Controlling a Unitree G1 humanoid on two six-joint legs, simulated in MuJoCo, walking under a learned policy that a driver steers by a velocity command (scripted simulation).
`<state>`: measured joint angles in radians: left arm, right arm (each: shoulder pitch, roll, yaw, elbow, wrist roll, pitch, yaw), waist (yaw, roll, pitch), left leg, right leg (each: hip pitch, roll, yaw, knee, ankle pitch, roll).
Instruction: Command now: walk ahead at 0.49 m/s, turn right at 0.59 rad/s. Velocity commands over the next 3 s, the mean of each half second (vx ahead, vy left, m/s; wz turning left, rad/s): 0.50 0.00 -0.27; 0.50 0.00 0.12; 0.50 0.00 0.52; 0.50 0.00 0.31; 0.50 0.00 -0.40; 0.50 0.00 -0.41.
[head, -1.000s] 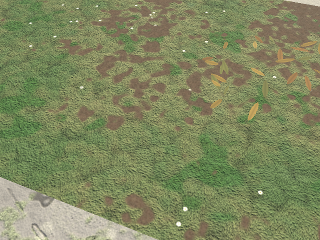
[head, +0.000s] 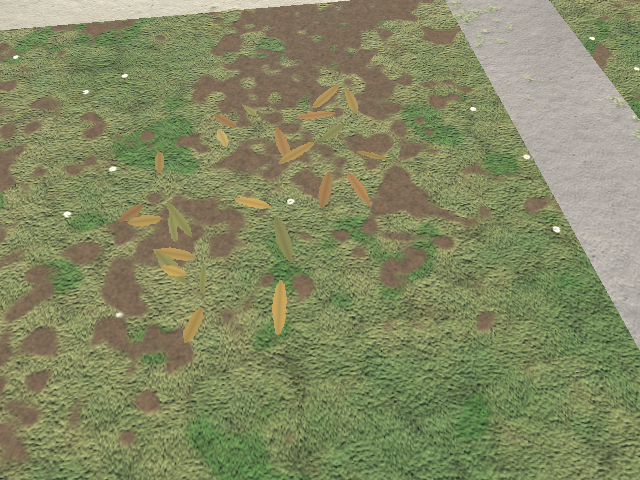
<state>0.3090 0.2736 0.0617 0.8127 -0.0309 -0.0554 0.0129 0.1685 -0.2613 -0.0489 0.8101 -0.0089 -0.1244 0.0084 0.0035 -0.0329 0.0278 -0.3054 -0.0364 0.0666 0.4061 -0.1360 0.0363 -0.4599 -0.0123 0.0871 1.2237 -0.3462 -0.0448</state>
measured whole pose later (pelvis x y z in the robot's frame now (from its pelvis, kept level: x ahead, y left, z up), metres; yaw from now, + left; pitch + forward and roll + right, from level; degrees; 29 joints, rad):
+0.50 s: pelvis +0.27 -0.08 +0.00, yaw -7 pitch +2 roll +1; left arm 0.23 0.25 0.05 0.72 0.00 -0.08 -0.03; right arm 0.26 -0.29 -0.04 0.90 0.02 -0.10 0.01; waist -0.01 0.02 0.02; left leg -0.46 0.09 -0.01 1.18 -0.35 0.03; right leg -0.35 0.02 -0.05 0.49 -0.17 -0.06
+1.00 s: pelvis +0.55 -0.05 -0.02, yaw +0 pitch +2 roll -1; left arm 0.32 0.27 0.05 0.86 -0.01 -0.09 0.01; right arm 0.12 -0.27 -0.06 0.78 0.02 -0.08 0.05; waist 0.02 -0.01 0.04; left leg -0.48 -0.06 0.03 0.60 -0.16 0.09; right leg -0.23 -0.01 0.01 1.08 -0.45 0.00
